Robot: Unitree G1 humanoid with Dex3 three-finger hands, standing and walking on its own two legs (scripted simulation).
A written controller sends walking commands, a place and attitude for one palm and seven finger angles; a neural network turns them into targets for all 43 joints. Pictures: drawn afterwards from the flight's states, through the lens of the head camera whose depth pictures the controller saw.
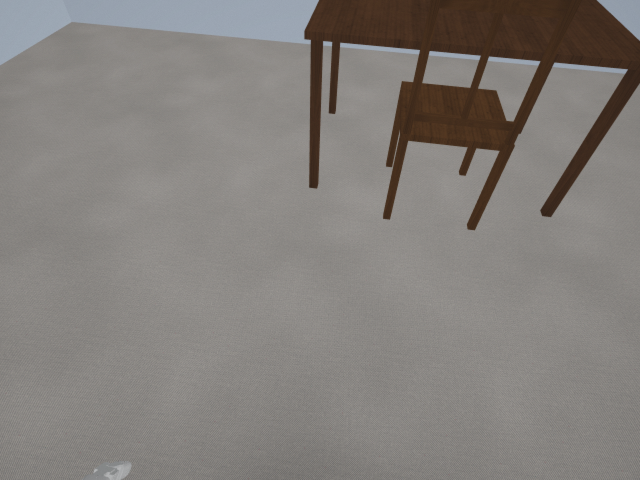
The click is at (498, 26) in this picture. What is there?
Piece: chair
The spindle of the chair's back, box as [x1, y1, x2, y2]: [461, 13, 503, 118]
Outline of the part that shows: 501,13 495,13 461,114 461,118 467,118 503,14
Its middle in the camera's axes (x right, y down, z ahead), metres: +0.51 -0.54 +1.25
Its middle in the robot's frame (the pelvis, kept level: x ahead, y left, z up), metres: +1.31 -0.46 -0.06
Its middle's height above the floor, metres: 0.70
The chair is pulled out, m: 0.00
